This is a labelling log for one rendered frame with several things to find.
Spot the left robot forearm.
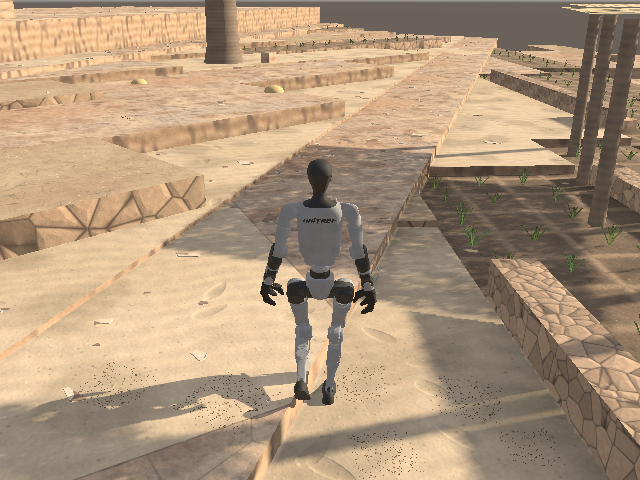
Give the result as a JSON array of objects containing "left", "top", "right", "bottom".
[{"left": 263, "top": 243, "right": 282, "bottom": 285}]

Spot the robot left foot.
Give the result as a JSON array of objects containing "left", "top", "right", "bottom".
[{"left": 294, "top": 380, "right": 311, "bottom": 400}]

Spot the left robot hand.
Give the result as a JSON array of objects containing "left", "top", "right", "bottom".
[{"left": 260, "top": 282, "right": 284, "bottom": 306}]

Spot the humanoid robot head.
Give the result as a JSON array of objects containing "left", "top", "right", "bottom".
[{"left": 303, "top": 159, "right": 337, "bottom": 208}]

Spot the right robot forearm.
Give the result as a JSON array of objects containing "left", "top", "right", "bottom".
[{"left": 355, "top": 244, "right": 374, "bottom": 291}]

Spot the left robot upper arm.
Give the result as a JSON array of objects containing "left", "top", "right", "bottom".
[{"left": 272, "top": 202, "right": 299, "bottom": 258}]

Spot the right robot upper arm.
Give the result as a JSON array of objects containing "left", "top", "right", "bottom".
[{"left": 341, "top": 202, "right": 365, "bottom": 259}]

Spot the right robot hand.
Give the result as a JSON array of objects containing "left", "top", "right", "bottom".
[{"left": 353, "top": 289, "right": 377, "bottom": 314}]

